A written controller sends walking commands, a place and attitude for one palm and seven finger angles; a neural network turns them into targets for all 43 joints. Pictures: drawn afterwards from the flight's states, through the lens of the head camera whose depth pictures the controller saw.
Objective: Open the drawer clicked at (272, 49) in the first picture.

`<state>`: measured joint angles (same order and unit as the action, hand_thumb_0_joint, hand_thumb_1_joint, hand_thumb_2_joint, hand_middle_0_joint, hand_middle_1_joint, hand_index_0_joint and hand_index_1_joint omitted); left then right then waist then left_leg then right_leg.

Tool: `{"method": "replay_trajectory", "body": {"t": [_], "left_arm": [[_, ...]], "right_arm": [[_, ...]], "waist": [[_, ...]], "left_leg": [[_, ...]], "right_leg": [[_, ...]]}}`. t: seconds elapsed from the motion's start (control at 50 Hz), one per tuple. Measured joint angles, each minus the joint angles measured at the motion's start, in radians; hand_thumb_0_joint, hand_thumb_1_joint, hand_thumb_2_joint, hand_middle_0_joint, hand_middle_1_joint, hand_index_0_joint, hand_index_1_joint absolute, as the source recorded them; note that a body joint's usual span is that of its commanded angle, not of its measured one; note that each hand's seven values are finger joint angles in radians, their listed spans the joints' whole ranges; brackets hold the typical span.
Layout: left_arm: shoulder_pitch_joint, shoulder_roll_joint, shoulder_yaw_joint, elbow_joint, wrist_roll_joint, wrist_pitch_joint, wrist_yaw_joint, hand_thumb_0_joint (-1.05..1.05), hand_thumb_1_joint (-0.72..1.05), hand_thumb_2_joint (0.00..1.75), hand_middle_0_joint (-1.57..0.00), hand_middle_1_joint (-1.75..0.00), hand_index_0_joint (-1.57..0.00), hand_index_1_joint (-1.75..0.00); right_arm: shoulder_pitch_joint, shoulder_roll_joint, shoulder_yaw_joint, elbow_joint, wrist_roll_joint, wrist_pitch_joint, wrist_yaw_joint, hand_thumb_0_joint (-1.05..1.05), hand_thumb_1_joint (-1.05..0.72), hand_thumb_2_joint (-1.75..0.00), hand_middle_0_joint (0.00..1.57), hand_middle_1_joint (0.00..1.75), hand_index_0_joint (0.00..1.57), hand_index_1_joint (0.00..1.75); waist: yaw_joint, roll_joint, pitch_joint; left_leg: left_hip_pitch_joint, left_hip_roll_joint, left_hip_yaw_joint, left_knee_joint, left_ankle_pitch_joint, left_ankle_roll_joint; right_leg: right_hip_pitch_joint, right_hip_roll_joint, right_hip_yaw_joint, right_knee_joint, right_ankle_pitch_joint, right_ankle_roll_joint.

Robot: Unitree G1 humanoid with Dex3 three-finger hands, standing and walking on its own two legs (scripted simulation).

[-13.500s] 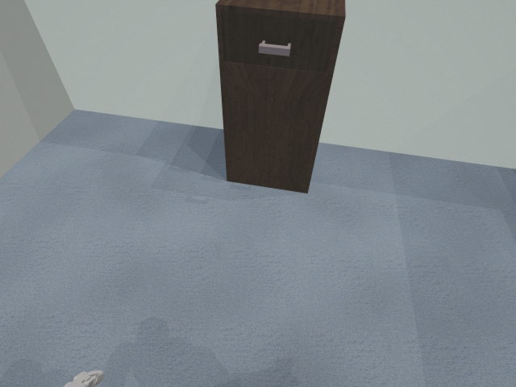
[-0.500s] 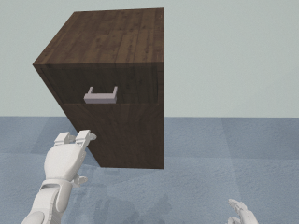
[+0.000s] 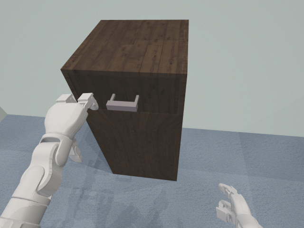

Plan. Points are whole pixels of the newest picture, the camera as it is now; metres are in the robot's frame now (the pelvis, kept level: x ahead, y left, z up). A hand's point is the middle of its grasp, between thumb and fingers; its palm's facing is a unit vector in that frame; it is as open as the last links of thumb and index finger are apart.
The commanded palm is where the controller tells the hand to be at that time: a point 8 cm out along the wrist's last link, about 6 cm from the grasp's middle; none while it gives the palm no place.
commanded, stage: raise the hand with hooked fingers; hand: left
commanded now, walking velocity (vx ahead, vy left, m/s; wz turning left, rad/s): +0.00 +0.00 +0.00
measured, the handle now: (123, 101) +0.53 +0.20 +0.00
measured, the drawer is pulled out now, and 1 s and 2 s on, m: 0.00 0.00 0.00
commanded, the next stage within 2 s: move the hooked fingers above the handle in 0.44 s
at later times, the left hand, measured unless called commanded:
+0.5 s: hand (80, 127) +0.30 +0.23 +0.12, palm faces +0.13 -0.06 -0.99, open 13.8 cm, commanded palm +0.27 +0.23 +0.17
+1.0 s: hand (93, 121) +0.35 +0.22 +0.10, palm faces +0.03 -0.03 -1.00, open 13.8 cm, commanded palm +0.33 +0.22 +0.15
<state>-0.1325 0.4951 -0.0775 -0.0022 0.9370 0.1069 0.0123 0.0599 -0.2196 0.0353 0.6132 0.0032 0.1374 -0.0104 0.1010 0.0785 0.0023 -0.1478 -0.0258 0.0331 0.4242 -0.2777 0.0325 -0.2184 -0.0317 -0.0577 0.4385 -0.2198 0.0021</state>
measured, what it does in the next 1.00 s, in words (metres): stands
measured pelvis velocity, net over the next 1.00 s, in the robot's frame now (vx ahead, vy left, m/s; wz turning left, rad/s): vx -0.02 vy -0.02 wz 0.00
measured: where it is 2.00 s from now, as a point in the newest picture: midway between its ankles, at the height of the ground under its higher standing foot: outside the picture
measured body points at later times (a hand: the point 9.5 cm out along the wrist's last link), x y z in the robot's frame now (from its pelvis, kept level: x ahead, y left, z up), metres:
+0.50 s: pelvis -0.01 -0.01 +0.00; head +0.01 -0.05 +0.45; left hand +0.29 +0.23 +0.18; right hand +0.18 -0.24 -0.12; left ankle -0.03 +0.09 -0.74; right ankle +0.01 -0.12 -0.74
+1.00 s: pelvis -0.02 -0.02 +0.00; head +0.01 -0.05 +0.45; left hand +0.34 +0.22 +0.16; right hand +0.15 -0.26 -0.13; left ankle -0.03 +0.09 -0.74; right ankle +0.01 -0.12 -0.74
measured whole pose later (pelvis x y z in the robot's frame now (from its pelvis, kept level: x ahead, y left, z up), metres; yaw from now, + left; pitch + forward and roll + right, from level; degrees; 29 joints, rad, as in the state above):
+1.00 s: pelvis -0.02 -0.02 +0.00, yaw +0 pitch +3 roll +1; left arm -0.38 0.50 -0.08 0.35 0.94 -0.05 0.05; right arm 0.15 -0.27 -0.02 0.67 0.03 0.11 -0.03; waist 0.06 0.07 0.00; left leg -0.24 -0.01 0.02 0.42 -0.24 0.01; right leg -0.31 -0.02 -0.07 0.44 -0.19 -0.02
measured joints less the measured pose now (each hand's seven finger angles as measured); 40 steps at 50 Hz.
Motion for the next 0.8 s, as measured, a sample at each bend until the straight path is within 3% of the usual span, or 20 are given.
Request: {"method": "replay_trajectory", "body": {"t": [0.12,0.24,0.38,0.48,0.56,0.62,0.72,0.8], "left_arm": [[-0.053,0.026,0.019,0.008,-0.021,-0.021,-0.046,0.00,-0.48,0.30,-0.32,-1.19,-0.32,-1.20],[-0.016,0.021,0.037,0.007,-0.045,-0.053,-0.081,0.00,-0.49,0.30,-0.31,-1.20,-0.31,-1.20],[0.037,0.020,0.040,-0.038,-0.035,-0.144,-0.018,0.00,-0.48,0.30,-0.32,-1.20,-0.32,-1.20],[0.010,0.015,0.054,-0.004,-0.037,-0.124,0.041,0.00,-0.49,0.30,-0.32,-1.20,-0.32,-1.20],[-0.020,0.009,0.046,0.042,-0.032,-0.064,0.028,0.00,-0.49,0.30,-0.32,-1.20,-0.32,-1.20],[-0.026,0.004,0.027,0.060,-0.030,-0.051,0.001,0.00,-0.49,0.30,-0.31,-1.20,-0.32,-1.20],[-0.062,0.002,-0.004,0.123,-0.024,-0.099,-0.023,0.00,-0.49,0.30,-0.32,-1.20,-0.32,-1.20],[-0.113,0.010,-0.001,0.193,-0.009,-0.151,-0.004,0.00,-0.49,0.30,-0.32,-1.20,-0.32,-1.20]], "right_arm": [[0.031,-0.021,-0.009,0.021,0.005,0.007,0.006,0.01,-0.91,-0.90,0.21,0.30,0.20,0.30],[0.059,-0.042,-0.023,0.020,0.006,0.014,0.018,0.01,-0.91,-0.90,0.20,0.30,0.20,0.30],[0.086,-0.052,-0.043,0.030,-0.003,-0.003,0.018,0.01,-0.91,-0.90,0.20,0.30,0.19,0.30],[0.075,-0.051,-0.047,0.048,0.008,-0.003,0.019,0.02,-0.91,-0.90,0.20,0.30,0.19,0.30],[0.053,-0.049,-0.042,0.044,0.016,0.002,0.017,0.02,-0.91,-0.90,0.20,0.30,0.19,0.30],[0.041,-0.046,-0.036,0.035,0.016,0.002,0.011,0.02,-0.91,-0.90,0.20,0.30,0.19,0.30],[0.030,-0.040,-0.027,0.029,0.016,-0.009,-0.007,0.01,-0.91,-0.90,0.20,0.30,0.19,0.30],[0.036,-0.034,-0.028,0.031,0.016,-0.022,-0.018,0.01,-0.91,-0.90,0.20,0.30,0.20,0.30]], "waist": [[0.001,0.009,0.005],[-0.014,0.014,0.008],[-0.009,0.005,0.014],[-0.002,0.010,0.006],[-0.006,0.016,0.004],[-0.011,0.020,0.000],[-0.017,0.011,0.002],[-0.020,-0.006,0.007]], "left_leg": [[0.002,-0.002,-0.010,-0.019,0.013,0.000],[-0.007,0.000,-0.002,-0.032,0.022,0.000],[-0.018,0.005,-0.002,-0.032,0.029,-0.008],[-0.022,0.009,-0.005,-0.031,0.034,-0.013],[-0.023,0.011,-0.006,-0.034,0.041,-0.016],[-0.021,0.012,-0.007,-0.035,0.044,-0.018],[-0.024,0.015,-0.011,-0.028,0.045,-0.021],[-0.038,0.019,-0.013,-0.020,0.045,-0.026]], "right_leg": [[0.010,-0.001,-0.010,-0.028,0.014,0.001],[-0.005,0.002,-0.002,-0.035,0.024,0.000],[-0.019,0.006,-0.002,-0.029,0.026,-0.008],[-0.024,0.010,-0.005,-0.025,0.028,-0.014],[-0.027,0.012,-0.006,-0.023,0.033,-0.018],[-0.026,0.013,-0.008,-0.022,0.034,-0.020],[-0.027,0.015,-0.012,-0.016,0.034,-0.025],[-0.039,0.019,-0.014,-0.011,0.035,-0.030]]}}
